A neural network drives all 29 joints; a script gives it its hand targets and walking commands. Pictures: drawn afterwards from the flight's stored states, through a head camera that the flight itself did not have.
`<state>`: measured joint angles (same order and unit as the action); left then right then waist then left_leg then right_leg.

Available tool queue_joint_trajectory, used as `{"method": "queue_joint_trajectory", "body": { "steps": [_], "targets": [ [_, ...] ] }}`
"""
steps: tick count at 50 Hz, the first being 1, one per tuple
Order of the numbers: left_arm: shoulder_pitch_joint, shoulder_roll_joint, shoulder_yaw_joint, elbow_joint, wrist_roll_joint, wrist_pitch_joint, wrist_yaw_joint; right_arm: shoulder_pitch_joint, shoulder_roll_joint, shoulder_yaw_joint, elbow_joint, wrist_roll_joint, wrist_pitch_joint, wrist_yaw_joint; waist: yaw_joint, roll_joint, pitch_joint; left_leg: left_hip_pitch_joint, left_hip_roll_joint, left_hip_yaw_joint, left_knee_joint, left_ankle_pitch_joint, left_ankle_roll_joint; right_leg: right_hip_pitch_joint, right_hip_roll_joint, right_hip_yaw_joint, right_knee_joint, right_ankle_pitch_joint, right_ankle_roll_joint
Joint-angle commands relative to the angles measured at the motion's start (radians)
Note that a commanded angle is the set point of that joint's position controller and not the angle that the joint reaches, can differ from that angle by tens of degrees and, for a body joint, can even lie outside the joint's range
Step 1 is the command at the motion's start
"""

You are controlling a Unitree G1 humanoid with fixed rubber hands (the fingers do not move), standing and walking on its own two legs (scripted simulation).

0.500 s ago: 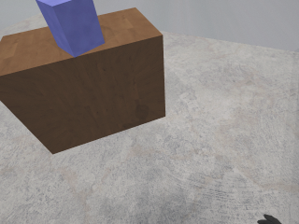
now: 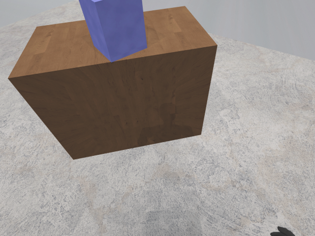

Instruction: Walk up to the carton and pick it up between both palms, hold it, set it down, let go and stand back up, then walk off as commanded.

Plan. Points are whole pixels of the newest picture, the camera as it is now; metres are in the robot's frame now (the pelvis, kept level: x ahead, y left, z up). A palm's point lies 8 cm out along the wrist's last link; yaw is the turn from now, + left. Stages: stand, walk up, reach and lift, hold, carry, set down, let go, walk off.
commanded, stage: walk up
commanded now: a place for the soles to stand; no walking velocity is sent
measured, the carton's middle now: (114, 21) +0.99 +0.23 +0.12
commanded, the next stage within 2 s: none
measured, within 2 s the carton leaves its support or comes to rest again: neither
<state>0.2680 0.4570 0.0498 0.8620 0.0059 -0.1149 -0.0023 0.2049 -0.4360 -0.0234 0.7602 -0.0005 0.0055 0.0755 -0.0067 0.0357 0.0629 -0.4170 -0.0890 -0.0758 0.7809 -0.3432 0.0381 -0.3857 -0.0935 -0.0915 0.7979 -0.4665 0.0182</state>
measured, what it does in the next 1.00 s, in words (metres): walks ahead: left foot, then right foot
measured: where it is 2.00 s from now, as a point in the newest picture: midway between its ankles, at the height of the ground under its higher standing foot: (154, 221)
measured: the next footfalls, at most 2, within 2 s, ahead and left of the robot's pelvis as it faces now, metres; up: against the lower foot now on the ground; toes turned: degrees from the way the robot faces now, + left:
left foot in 0.26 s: +0.22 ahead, +0.16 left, +0.00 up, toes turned +1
right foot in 0.66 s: +0.33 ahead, -0.08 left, +0.00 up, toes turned +1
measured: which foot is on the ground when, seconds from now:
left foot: down 0.00-0.00, up 0.02-0.24, down 0.26-0.68, up 0.70-0.96, down 0.98-1.00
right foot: down 0.00-0.28, up 0.30-0.64, down 0.66-1.00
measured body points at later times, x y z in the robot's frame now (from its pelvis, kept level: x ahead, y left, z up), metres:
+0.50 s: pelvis +0.14 +0.06 +0.01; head +0.16 +0.06 +0.46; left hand +0.18 +0.41 -0.09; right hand +0.30 -0.24 -0.09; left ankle +0.18 +0.15 -0.71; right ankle +0.17 -0.09 -0.65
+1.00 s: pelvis +0.25 +0.10 -0.01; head +0.26 +0.09 +0.44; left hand +0.25 +0.45 -0.10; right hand +0.43 -0.18 -0.11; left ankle +0.34 +0.21 -0.71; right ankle +0.29 -0.08 -0.70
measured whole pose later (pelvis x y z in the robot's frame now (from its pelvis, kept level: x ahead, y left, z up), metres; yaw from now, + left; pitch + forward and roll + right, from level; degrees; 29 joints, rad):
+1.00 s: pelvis +0.25 +0.10 -0.01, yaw +10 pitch -2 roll -2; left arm 0.33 0.43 0.04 0.86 0.01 -0.08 0.01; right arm 0.21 -0.44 -0.02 0.77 0.00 -0.01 0.07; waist 0.01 0.08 0.05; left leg -0.51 -0.03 -0.05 0.82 -0.28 0.04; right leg -0.34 -0.14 -0.10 0.82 -0.42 0.02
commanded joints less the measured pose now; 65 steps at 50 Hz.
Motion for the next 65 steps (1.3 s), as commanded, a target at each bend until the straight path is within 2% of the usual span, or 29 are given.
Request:
{"method": "queue_joint_trajectory", "body": {
  "steps": [1,3,6,10,12,13,14,15,16,19,21,28,32,33,34,35,37,40,44,47,49,50,51,52,55,57,59,63,65],
  "targets": [
    [0.275,0.391,0.129,0.001,0.029,-0.045,0.044,-0.121,-0.077,-0.055,-0.142,-0.03,-0.038,-0.011,0.142,-0.246,-0.141,-0.524,-0.06,0.026,0.284,-0.185,-0.009,0.585,-0.412,0.629,-0.555,-0.061,-0.211],
    [0.18,0.37,0.124,-0.036,0.014,-0.039,0.04,-0.161,-0.201,-0.072,-0.108,-0.039,-0.037,-0.022,0.109,-0.106,-0.043,-0.573,0.092,-0.068,0.336,-0.139,-0.024,0.511,-0.463,0.597,-0.491,0.091,-0.323],
    [0.132,0.304,0.104,-0.061,0.013,-0.034,0.034,-0.127,-0.185,-0.086,-0.099,-0.029,-0.054,-0.013,0.072,-0.171,-0.004,-0.48,0.13,0.027,0.218,-0.134,-0.019,0.439,-0.363,0.247,-0.379,0.562,-0.274],
    [0.103,0.341,0.098,-0.077,0.021,-0.019,0.013,-0.128,-0.177,-0.086,-0.093,-0.015,-0.056,0.012,0.074,-0.266,-0.033,-0.216,0.106,0.141,0.024,-0.025,0.003,0.297,-0.329,0.129,-0.291,0.529,-0.226],
    [0.013,0.316,0.079,-0.102,0.012,-0.012,0.01,0.019,-0.176,-0.097,-0.042,-0.024,-0.06,0.004,-0.037,-0.174,-0.094,0.132,0.048,0.194,-0.114,0.122,0.036,0.109,-0.259,-0.008,-0.129,0.54,-0.155],
    [0.04,0.27,0.063,-0.101,0.02,-0.005,0.007,0.182,-0.226,-0.126,0.009,-0.024,-0.061,-0.007,-0.118,-0.019,-0.206,0.336,-0.004,0.15,-0.128,0.094,0.045,0.055,-0.198,-0.053,0.153,0.542,-0.111],
    [0.025,0.188,0.043,-0.108,-0.005,-0.004,0.006,0.259,-0.29,-0.148,0.016,-0.035,-0.061,-0.027,-0.173,0.165,-0.195,0.427,0.1,-0.215,-0.309,-0.216,0.108,-0.138,-0.079,-0.065,0.432,0.423,-0.075],
    [-0.034,0.161,0.038,-0.161,-0.012,-0.001,0.007,0.214,-0.375,-0.157,0.003,-0.026,-0.066,-0.04,-0.136,0.346,-0.12,0.393,0.288,-0.77,-0.54,-0.33,0.197,-0.388,0.068,0.02,0.517,-0.076,-0.033],
    [-0.075,0.256,0.046,-0.157,-0.003,0.007,0.01,0.196,-0.381,-0.158,-0.008,0.015,-0.065,-0.039,-0.114,0.129,-0.106,0.342,0.355,-0.839,-0.518,-0.333,0.224,-0.369,0.027,0.128,0.526,-0.085,-0.047],
    [-0.006,0.258,0.047,-0.078,-0.008,0.018,0.004,0.095,-0.299,-0.119,-0.019,0.001,-0.063,-0.056,-0.05,0.049,-0.045,0.2,0.287,-0.62,-0.506,-0.166,0.099,-0.292,-0.02,0.133,0.386,0.011,-0.05],
    [0.042,0.228,0.057,-0.052,-0.004,0.018,-0.004,0.068,-0.255,-0.119,-0.028,-0.014,-0.061,-0.046,-0.026,0.123,-0.026,0.144,0.239,-0.441,-0.465,-0.101,0.136,-0.24,-0.049,0.101,0.289,0.042,-0.035],
    [0.007,0.235,0.06,-0.058,0.005,0.003,-0.004,0.065,-0.271,-0.111,-0.041,-0.026,-0.059,-0.032,-0.055,0.113,-0.03,0.177,0.246,-0.437,-0.428,-0.051,0.209,-0.211,-0.009,0.068,0.077,0.052,-0.019],
    [0.206,0.184,0.054,-0.017,0.0,-0.033,0.025,-0.011,-0.206,-0.099,-0.068,-0.021,-0.034,-0.022,0.055,0.087,-0.142,0.076,0.144,-0.184,-0.081,0.333,0.155,0.222,0.081,-0.023,-0.343,0.263,-0.036],
    [0.315,0.259,0.08,-0.001,0.013,-0.04,0.042,-0.048,-0.135,-0.072,-0.089,-0.012,-0.039,-0.027,0.117,-0.036,-0.176,-0.08,0.076,-0.112,0.15,0.252,0.087,0.414,-0.017,0.135,-0.401,0.231,-0.084],
    [0.339,0.384,0.117,-0.001,0.022,-0.043,0.05,-0.011,-0.059,-0.039,-0.121,-0.009,-0.054,-0.023,0.127,-0.274,-0.204,-0.338,-0.058,-0.028,0.348,-0.147,-0.001,0.565,-0.34,0.563,-0.463,0.173,-0.172],
    [0.259,0.421,0.127,-0.02,0.012,-0.032,0.047,-0.016,-0.178,-0.069,-0.1,-0.026,-0.038,-0.035,0.098,-0.167,-0.189,-0.403,0.002,-0.08,0.439,-0.218,0.004,0.486,-0.438,0.712,-0.496,0.031,-0.262],
    [0.179,0.329,0.114,-0.06,-0.001,-0.025,0.046,-0.038,-0.232,-0.078,-0.079,-0.023,-0.04,-0.031,0.086,-0.134,-0.077,-0.458,0.091,-0.041,0.457,-0.122,-0.016,0.427,-0.367,0.549,-0.449,0.108,-0.309],
    [0.157,0.317,0.104,-0.054,0.018,-0.017,0.04,-0.027,-0.184,-0.085,-0.064,-0.023,-0.038,-0.009,0.061,-0.197,-0.042,-0.344,0.134,0.016,0.253,-0.149,-0.025,0.267,-0.29,0.301,-0.405,0.199,-0.264],
    [0.106,0.33,0.105,-0.092,0.02,-0.016,0.04,-0.041,-0.185,-0.092,-0.08,-0.041,-0.03,0.002,0.047,-0.217,-0.051,-0.268,0.146,0.061,0.151,-0.078,-0.024,0.197,-0.349,0.294,-0.397,0.142,-0.29],
    [-0.02,0.318,0.084,-0.108,0.02,0.009,0.028,0.039,-0.172,-0.102,-0.035,-0.028,-0.032,-0.003,-0.029,-0.264,-0.078,0.053,0.106,0.137,-0.045,0.027,-0.006,-0.009,-0.25,0.116,-0.265,0.107,-0.212],
    [0.006,0.199,0.042,-0.092,0.026,0.032,0.028,0.184,-0.187,-0.119,0.024,-0.036,-0.044,-0.035,-0.093,-0.078,-0.123,0.295,0.058,0.073,-0.172,0.007,0.014,-0.155,-0.144,0.017,0.054,0.083,-0.134],
    [0.017,0.107,0.024,-0.099,0.002,0.037,0.027,0.22,-0.261,-0.136,0.028,-0.054,-0.046,-0.052,-0.112,0.209,-0.111,0.275,0.202,-0.326,-0.402,-0.216,0.05,-0.248,-0.041,-0.03,0.299,0.031,-0.057],
    [0.048,0.149,0.024,-0.104,-0.004,0.056,0.033,0.142,-0.346,-0.143,-0.009,-0.036,-0.047,-0.058,-0.076,0.259,-0.072,0.184,0.352,-0.689,-0.563,-0.41,0.104,-0.376,0.065,0.038,0.365,-0.17,-0.034],
    [0.022,0.249,0.054,-0.077,0.01,0.066,0.042,0.069,-0.328,-0.142,-0.012,-0.02,-0.042,-0.059,-0.054,0.105,-0.039,0.094,0.365,-0.73,-0.576,-0.528,0.102,-0.317,0.024,0.12,0.408,-0.145,-0.043],
    [0.094,0.237,0.065,-0.035,0.004,0.061,0.027,0.012,-0.256,-0.113,-0.028,-0.035,-0.042,-0.068,-0.008,0.128,-0.042,0.152,0.252,-0.508,-0.468,-0.29,0.103,-0.285,-0.01,0.097,0.285,-0.037,-0.036],
    [0.078,0.208,0.048,-0.031,0.004,0.074,0.018,0.013,-0.242,-0.102,-0.016,-0.023,-0.049,-0.076,-0.012,0.087,-0.066,0.15,0.278,-0.492,-0.477,-0.272,0.074,-0.232,-0.006,0.135,0.233,-0.005,-0.036],
    [0.072,0.194,0.049,-0.023,0.002,0.07,0.02,-0.01,-0.227,-0.092,-0.019,-0.029,-0.048,-0.074,-0.006,0.14,-0.088,0.091,0.251,-0.374,-0.41,-0.225,0.137,-0.164,-0.024,0.095,0.165,0.013,-0.03],
    [0.07,0.186,0.051,-0.029,0.014,0.055,0.024,0.003,-0.222,-0.096,-0.021,-0.031,-0.038,-0.074,-0.024,0.128,-0.072,0.175,0.29,-0.416,-0.353,-0.012,0.194,-0.142,0.02,0.084,0.022,-0.069,-0.032],
    [0.093,0.154,0.042,-0.025,0.0,0.038,0.031,-0.001,-0.2,-0.083,-0.026,-0.023,-0.039,-0.073,0.02,0.109,-0.105,0.13,0.252,-0.355,-0.277,0.193,0.16,-0.037,0.038,0.07,-0.088,-0.016,-0.045]
  ]
}}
